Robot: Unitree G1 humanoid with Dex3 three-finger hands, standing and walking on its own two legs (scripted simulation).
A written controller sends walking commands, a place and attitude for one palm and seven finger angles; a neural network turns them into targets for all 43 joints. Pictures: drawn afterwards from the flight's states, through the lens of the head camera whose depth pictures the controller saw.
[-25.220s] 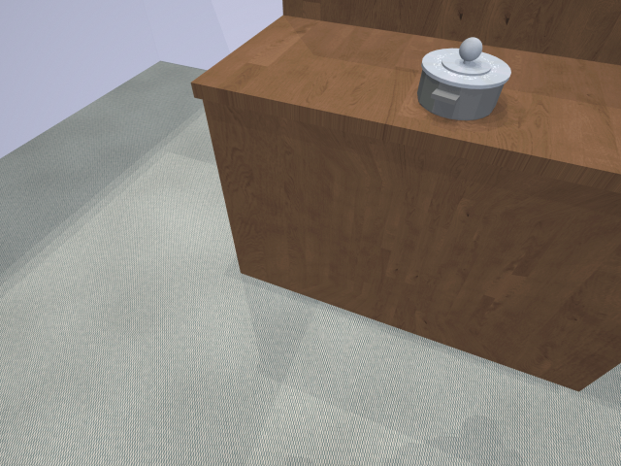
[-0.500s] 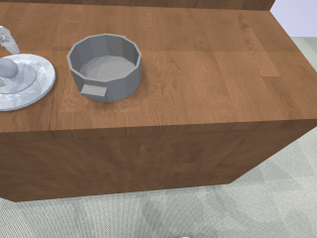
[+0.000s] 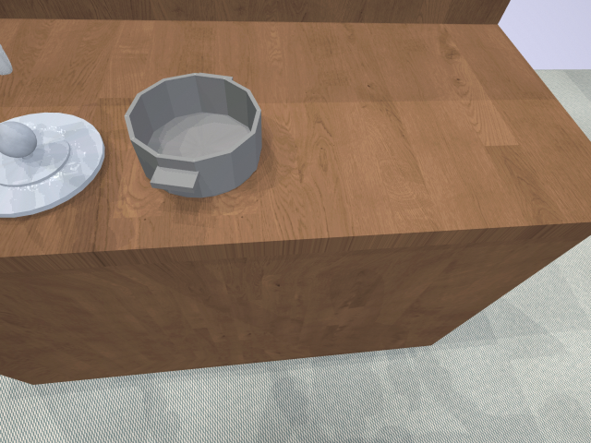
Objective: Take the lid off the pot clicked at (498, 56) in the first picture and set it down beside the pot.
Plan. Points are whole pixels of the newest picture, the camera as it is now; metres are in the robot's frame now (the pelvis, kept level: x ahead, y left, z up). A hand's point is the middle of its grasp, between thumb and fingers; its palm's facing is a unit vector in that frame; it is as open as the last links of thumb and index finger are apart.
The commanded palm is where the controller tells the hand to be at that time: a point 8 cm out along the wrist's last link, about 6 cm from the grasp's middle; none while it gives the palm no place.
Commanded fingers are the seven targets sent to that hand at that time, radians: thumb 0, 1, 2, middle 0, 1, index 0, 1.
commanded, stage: raise the empty hand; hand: left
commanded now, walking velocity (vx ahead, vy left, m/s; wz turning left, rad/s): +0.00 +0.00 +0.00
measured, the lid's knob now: (15, 139) +0.50 +0.34 +0.11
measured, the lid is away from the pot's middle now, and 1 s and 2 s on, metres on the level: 0.23 0.23 0.23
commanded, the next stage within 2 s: draw the hand back to the body in 0.58 s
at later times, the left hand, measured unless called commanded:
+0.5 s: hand out of the picture +0.48 +0.33 +0.26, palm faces -0.24 -0.13 -0.96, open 11.0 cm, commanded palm +0.49 +0.34 +0.33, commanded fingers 0.00 -0.10 0.82 -0.43 -0.70 -0.43 -0.70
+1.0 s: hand out of the picture +0.47 +0.34 +0.26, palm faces -0.18 -0.09 -0.98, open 11.0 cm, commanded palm +0.43 +0.33 +0.32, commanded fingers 0.00 -0.10 0.82 -0.43 -0.70 -0.43 -0.70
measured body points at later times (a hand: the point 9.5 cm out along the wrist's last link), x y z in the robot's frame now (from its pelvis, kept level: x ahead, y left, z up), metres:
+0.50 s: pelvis +0.01 -0.01 +0.01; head +0.08 +0.00 +0.45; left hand +0.49 +0.34 +0.31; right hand +0.03 -0.28 -0.12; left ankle -0.03 +0.06 -0.73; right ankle +0.00 -0.16 -0.73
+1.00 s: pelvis +0.01 -0.01 +0.01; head +0.07 -0.01 +0.45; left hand +0.47 +0.34 +0.31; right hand +0.07 -0.28 -0.12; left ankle -0.03 +0.06 -0.73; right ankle +0.00 -0.16 -0.73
